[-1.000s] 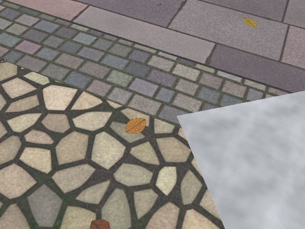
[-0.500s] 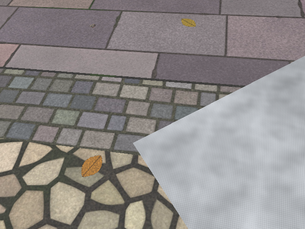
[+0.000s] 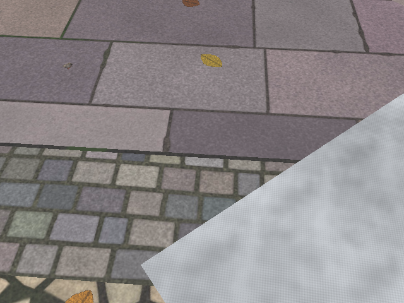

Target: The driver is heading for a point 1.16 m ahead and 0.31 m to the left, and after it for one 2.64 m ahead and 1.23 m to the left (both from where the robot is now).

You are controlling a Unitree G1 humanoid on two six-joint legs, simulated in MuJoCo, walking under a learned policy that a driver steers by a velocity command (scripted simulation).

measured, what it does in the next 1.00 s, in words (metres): walks ahead: right foot, then left foot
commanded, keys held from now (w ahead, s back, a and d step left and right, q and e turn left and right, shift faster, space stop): w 0.18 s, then no key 0.82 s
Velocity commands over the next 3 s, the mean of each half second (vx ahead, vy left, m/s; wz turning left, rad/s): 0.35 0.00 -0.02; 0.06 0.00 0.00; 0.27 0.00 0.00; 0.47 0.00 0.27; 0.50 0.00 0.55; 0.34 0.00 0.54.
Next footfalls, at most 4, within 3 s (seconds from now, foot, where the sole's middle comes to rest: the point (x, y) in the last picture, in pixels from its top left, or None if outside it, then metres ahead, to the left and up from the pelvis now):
0.26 right None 0.34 -0.16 -0.78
0.64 left None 0.35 0.08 -0.78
1.74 right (242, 226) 0.74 -0.14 -0.78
2.30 left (154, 183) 0.93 0.19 -0.78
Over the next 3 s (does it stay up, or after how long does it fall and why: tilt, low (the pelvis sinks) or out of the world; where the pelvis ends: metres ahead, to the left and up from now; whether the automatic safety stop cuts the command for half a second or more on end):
stays up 1.14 0.19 -0.01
